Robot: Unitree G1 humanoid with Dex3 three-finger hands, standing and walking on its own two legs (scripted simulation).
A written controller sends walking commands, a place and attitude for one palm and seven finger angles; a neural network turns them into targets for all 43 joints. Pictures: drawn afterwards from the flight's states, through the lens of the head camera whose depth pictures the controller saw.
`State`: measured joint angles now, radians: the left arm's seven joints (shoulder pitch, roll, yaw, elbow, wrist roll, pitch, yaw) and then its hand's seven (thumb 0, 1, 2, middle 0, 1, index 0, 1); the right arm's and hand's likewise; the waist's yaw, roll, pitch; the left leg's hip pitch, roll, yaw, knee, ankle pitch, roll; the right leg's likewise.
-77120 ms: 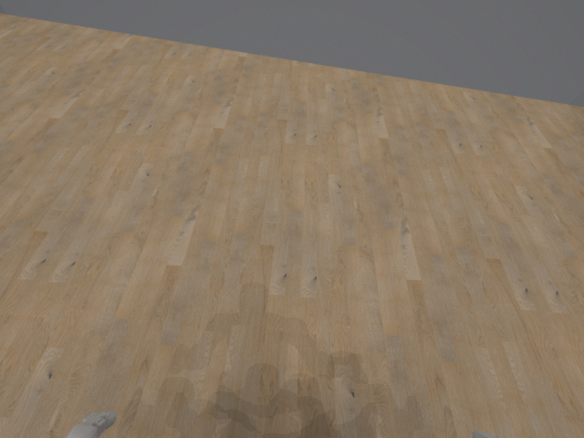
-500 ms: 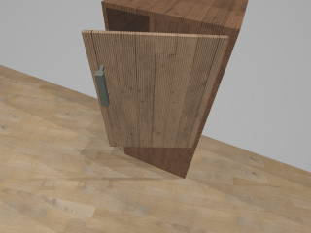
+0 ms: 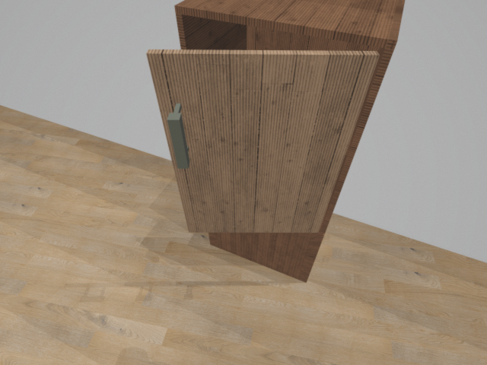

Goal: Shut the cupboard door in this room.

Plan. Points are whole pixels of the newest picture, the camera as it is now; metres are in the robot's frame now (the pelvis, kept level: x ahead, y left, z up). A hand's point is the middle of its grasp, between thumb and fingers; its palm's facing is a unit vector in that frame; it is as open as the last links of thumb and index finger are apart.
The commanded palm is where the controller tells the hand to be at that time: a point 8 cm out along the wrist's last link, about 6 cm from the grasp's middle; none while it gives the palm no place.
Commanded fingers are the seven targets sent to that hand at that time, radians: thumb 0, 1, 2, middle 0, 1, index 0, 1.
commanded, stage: look again from close up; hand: left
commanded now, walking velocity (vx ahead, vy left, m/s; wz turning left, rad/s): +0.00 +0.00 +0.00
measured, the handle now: (180, 136) +0.55 +0.17 +0.07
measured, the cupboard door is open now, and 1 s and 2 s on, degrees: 23 23 23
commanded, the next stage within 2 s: shuffle to correct the standing spot in 0.22 s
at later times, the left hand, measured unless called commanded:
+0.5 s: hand out of the picture +0.02 +0.18 -0.18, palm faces -0.02 -0.98 -0.19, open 7.4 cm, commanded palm none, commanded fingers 0.00 0.90 0.90 -0.20 -0.30 -0.20 -0.30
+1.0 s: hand out of the picture +0.07 +0.14 -0.18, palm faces +0.04 -0.99 -0.13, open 7.4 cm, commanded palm none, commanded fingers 0.00 0.90 0.90 -0.20 -0.30 -0.20 -0.30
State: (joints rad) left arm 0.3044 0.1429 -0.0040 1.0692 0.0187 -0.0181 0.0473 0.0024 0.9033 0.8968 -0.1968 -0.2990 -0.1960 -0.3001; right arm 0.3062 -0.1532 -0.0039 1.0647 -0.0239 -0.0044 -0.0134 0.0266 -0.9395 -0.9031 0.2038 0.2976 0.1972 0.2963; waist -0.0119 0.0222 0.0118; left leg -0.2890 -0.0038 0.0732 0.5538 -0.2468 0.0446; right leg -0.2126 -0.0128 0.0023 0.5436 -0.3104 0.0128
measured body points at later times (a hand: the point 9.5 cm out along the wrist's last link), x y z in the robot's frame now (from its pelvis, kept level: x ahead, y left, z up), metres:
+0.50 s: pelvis +0.02 +0.00 +0.00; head +0.03 +0.01 +0.45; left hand +0.03 +0.23 -0.16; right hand +0.06 -0.24 -0.14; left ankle +0.03 +0.09 -0.73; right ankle -0.01 -0.13 -0.73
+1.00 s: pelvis +0.11 -0.02 +0.01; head +0.13 +0.02 +0.45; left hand +0.07 +0.20 -0.17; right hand +0.13 -0.25 -0.13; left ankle +0.09 +0.06 -0.73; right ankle +0.08 -0.15 -0.66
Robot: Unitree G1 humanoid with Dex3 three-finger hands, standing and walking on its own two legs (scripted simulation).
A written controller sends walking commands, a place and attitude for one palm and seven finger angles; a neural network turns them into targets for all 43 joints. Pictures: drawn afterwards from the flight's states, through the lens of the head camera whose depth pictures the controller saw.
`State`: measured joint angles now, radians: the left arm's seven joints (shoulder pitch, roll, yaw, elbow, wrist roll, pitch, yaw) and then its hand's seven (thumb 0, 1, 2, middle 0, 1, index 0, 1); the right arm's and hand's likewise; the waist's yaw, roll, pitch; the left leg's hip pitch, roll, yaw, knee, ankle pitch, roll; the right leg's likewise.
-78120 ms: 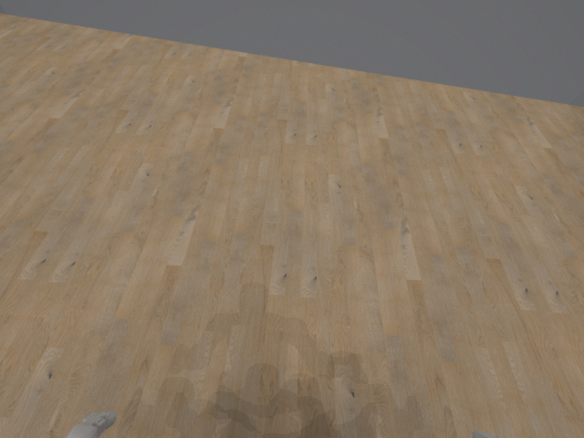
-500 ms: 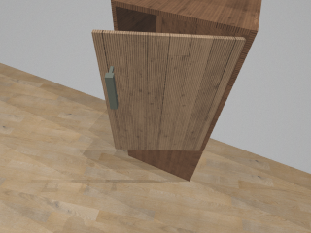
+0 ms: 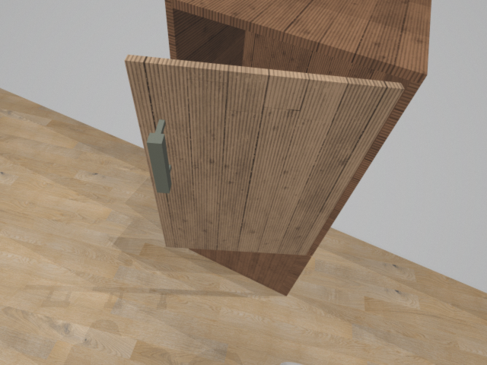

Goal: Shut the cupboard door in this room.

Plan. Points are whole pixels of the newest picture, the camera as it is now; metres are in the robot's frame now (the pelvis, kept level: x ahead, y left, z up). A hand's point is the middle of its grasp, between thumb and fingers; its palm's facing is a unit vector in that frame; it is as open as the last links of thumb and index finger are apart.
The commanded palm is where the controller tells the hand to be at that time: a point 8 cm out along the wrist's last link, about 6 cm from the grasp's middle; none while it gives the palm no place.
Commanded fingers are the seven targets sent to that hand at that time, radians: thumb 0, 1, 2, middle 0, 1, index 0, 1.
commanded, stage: come to a stop and stand still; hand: left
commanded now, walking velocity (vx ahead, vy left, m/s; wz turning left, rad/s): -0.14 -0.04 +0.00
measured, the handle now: (162, 157) +0.44 +0.19 +0.07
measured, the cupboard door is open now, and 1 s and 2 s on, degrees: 23 23 23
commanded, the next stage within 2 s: look again from close up in 0.84 s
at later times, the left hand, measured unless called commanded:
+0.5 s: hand out of the picture +0.06 +0.14 -0.18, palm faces +0.06 -0.97 -0.22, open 7.3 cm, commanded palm none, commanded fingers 0.00 0.90 0.90 -0.20 -0.30 -0.20 -0.30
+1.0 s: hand out of the picture -0.04 +0.14 -0.18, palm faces +0.00 -0.98 -0.20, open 7.3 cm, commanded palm none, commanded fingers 0.00 0.90 0.90 -0.20 -0.30 -0.20 -0.30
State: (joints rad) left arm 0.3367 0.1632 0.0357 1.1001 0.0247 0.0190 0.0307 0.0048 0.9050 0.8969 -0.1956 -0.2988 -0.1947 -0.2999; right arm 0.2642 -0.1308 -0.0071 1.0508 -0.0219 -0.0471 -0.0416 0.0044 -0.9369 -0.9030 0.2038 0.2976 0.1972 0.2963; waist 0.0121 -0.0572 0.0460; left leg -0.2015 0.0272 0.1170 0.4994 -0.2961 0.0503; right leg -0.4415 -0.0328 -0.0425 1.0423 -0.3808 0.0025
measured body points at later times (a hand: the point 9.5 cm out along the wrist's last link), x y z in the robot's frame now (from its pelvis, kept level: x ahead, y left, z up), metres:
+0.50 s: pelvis -0.02 -0.04 -0.01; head +0.02 -0.03 +0.44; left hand +0.05 +0.19 -0.16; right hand +0.04 -0.28 -0.16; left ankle -0.04 +0.07 -0.70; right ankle +0.05 -0.16 -0.74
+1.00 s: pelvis -0.04 -0.04 -0.01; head -0.01 -0.04 +0.44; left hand -0.03 +0.19 -0.17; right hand -0.08 -0.24 -0.17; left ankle -0.03 +0.07 -0.74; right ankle -0.05 -0.15 -0.75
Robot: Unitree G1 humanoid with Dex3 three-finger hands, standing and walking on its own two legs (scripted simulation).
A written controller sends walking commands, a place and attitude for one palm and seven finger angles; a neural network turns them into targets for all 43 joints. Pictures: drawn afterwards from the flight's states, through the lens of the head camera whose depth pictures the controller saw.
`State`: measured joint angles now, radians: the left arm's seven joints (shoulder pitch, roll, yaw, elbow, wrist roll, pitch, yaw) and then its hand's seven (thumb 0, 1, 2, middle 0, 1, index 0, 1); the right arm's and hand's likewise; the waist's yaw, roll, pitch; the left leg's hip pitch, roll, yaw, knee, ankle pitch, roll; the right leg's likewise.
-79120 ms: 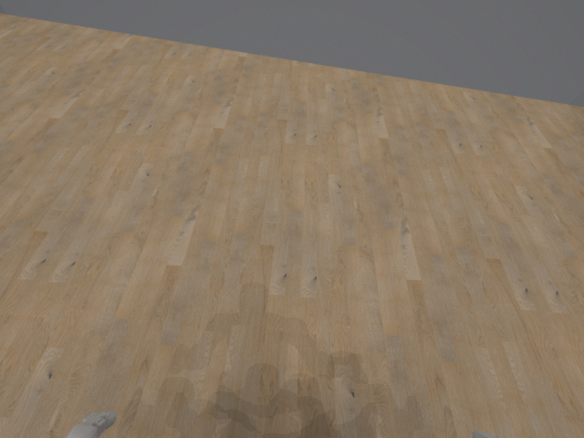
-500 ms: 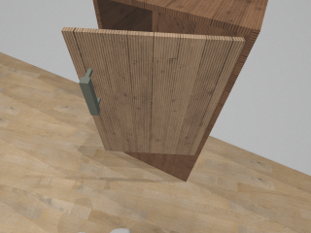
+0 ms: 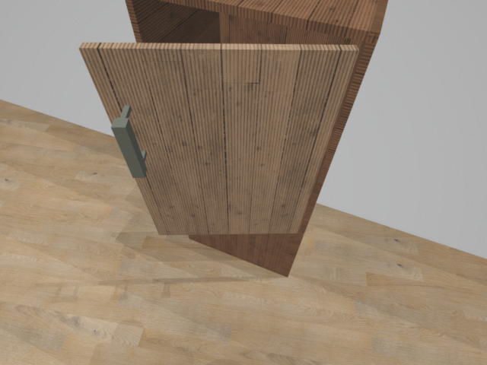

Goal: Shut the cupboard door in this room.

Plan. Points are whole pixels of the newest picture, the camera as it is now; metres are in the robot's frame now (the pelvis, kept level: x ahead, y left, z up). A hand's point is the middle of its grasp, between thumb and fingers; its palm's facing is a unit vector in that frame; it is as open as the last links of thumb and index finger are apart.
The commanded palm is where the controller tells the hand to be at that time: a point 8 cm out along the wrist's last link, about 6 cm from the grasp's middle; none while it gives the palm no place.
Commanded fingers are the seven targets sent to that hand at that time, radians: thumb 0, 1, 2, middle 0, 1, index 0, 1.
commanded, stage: look again from close up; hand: left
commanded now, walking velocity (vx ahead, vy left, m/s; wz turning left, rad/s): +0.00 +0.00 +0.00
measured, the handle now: (133, 142) +0.48 +0.24 +0.07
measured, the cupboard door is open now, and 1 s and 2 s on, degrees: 23 23 23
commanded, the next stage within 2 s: raise the hand and make a fist in 0.42 s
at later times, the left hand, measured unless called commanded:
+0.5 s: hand out of the picture +0.02 +0.15 -0.17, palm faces +0.05 -0.98 -0.21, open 7.4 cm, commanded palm none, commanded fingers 0.00 0.90 0.90 -0.20 -0.30 -0.20 -0.30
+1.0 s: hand out of the picture +0.11 +0.17 -0.06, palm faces +0.17 -0.99 -0.02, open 5.9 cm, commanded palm +0.11 +0.21 -0.02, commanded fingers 0.00 0.90 0.90 -0.64 -0.78 -0.64 -0.78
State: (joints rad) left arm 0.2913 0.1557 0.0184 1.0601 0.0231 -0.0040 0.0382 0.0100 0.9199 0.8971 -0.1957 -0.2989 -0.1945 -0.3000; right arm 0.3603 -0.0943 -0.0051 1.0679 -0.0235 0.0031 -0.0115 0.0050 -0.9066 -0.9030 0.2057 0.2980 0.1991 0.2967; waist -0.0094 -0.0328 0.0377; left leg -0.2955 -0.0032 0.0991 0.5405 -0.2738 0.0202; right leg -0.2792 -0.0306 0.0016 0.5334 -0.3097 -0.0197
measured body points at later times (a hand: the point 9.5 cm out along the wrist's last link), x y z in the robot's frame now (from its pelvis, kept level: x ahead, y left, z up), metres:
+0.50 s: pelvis +0.01 -0.02 +0.01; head +0.02 -0.03 +0.46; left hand +0.02 +0.21 -0.15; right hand +0.04 -0.24 -0.16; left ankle +0.00 +0.11 -0.73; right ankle +0.00 -0.12 -0.73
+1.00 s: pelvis -0.04 -0.03 -0.08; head +0.00 -0.01 +0.37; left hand +0.09 +0.22 -0.06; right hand +0.21 -0.25 -0.11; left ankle +0.00 +0.11 -0.73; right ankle +0.00 -0.12 -0.73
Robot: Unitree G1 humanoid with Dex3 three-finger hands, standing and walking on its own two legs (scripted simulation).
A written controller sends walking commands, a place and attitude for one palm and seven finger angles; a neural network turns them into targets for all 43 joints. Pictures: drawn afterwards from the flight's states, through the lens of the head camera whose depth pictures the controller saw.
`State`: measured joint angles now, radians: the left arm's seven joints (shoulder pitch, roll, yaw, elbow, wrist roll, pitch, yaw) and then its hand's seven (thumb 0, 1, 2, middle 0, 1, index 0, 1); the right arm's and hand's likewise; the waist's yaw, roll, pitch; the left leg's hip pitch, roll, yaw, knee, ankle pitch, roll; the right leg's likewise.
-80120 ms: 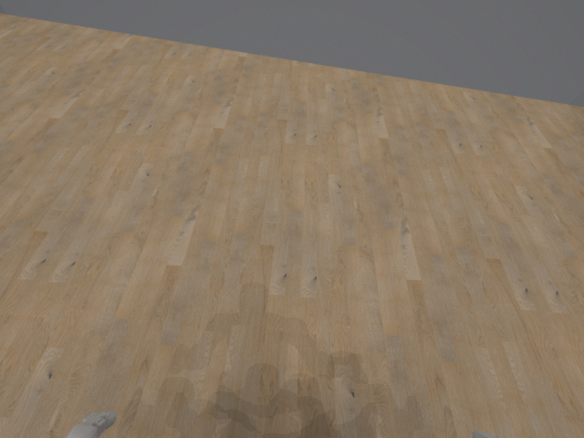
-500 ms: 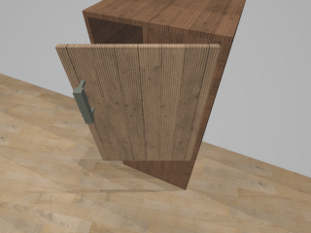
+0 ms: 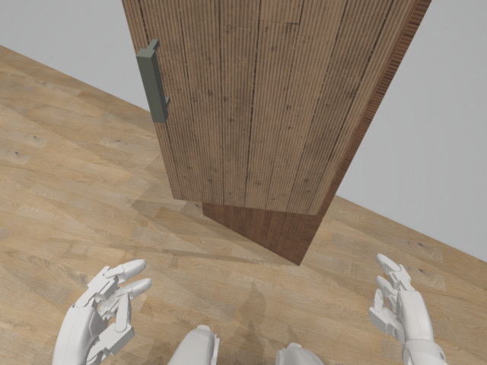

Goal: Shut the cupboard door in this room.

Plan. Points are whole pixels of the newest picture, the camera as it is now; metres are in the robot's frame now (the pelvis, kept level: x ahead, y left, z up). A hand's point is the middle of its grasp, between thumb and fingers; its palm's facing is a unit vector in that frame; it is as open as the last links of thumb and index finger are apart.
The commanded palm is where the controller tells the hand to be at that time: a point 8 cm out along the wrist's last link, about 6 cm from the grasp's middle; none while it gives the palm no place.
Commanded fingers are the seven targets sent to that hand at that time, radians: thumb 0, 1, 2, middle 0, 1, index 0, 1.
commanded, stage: raise the hand and make a fist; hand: left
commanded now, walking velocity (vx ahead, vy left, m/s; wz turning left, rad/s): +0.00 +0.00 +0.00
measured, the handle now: (157, 82) +0.54 +0.23 +0.15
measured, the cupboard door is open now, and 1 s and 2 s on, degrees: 23 23 23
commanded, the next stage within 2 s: bring the fist close to the handle in 1.44 s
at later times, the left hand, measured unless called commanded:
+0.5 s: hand (109, 257) +0.22 +0.20 +0.11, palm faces +0.09 -0.99 -0.07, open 3.6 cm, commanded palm +0.19 +0.25 +0.10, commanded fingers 0.00 0.90 0.90 -1.10 -1.28 -1.10 -1.28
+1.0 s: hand (120, 229) +0.25 +0.20 +0.13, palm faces +0.00 -1.00 -0.06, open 3.1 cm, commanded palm +0.23 +0.25 +0.15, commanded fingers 0.00 0.90 0.90 -1.30 -1.50 -1.30 -1.50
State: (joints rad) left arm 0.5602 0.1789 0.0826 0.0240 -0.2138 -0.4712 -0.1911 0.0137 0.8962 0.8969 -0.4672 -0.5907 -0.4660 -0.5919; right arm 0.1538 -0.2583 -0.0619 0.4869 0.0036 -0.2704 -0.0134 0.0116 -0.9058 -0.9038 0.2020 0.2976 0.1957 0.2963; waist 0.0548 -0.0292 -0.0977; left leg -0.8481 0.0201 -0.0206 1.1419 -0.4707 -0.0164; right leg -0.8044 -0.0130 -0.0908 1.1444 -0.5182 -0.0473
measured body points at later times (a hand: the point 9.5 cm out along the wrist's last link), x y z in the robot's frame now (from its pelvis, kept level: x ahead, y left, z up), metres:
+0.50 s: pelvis +0.01 +0.02 +0.02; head +0.05 +0.03 +0.47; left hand +0.21 +0.26 +0.12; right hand +0.16 -0.22 -0.06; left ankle +0.06 +0.13 -0.65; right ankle +0.03 -0.09 -0.65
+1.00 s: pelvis +0.03 +0.01 +0.05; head +0.05 +0.01 +0.50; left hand +0.25 +0.25 +0.14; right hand +0.22 -0.20 -0.02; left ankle +0.06 +0.13 -0.65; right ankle +0.03 -0.09 -0.65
